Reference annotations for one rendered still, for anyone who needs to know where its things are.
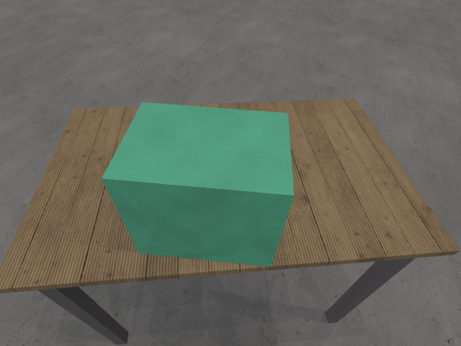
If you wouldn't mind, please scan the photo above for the carton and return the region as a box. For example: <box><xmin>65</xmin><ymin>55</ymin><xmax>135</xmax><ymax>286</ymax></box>
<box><xmin>102</xmin><ymin>102</ymin><xmax>294</xmax><ymax>267</ymax></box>

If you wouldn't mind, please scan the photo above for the table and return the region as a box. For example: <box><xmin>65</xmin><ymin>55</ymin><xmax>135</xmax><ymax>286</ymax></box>
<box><xmin>0</xmin><ymin>98</ymin><xmax>459</xmax><ymax>345</ymax></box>

